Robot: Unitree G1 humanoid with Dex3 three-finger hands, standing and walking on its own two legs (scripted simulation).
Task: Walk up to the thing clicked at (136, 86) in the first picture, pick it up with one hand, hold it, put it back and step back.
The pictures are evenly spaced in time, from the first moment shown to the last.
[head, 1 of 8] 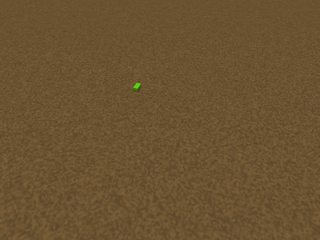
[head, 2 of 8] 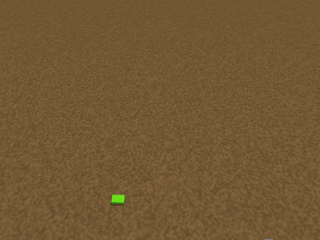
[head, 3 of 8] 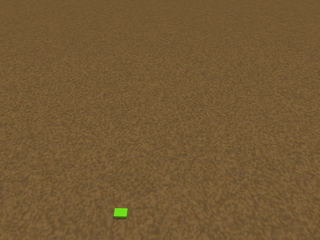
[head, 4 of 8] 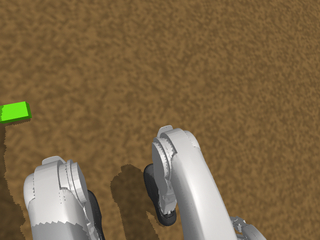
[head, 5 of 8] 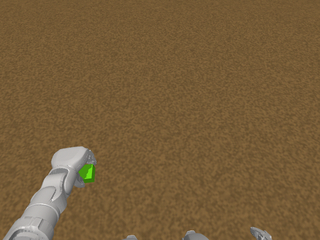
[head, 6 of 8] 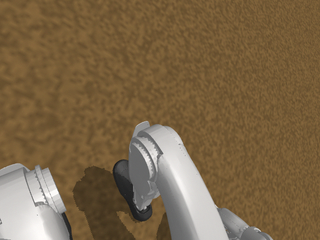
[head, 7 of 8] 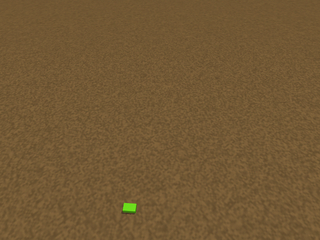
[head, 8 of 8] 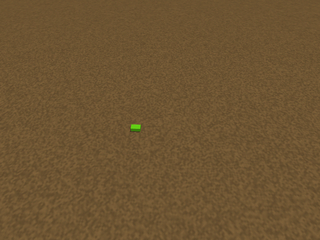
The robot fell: no
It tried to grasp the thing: yes
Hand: left
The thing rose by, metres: 0.69
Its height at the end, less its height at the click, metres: +0.00
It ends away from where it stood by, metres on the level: 0.00
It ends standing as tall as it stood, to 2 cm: yes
